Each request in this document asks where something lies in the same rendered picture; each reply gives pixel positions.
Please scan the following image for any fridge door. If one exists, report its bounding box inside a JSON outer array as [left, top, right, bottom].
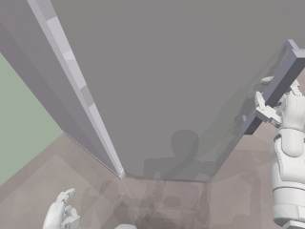
[[51, 0, 305, 181]]

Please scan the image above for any robot right forearm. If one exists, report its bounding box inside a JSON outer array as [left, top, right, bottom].
[[270, 129, 305, 229]]

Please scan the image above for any robot right hand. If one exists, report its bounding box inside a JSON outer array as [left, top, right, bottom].
[[254, 76, 305, 132]]

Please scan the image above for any handle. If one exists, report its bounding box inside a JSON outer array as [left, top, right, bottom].
[[241, 39, 305, 135]]

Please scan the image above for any robot left hand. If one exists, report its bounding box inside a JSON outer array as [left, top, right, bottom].
[[42, 188, 80, 229]]

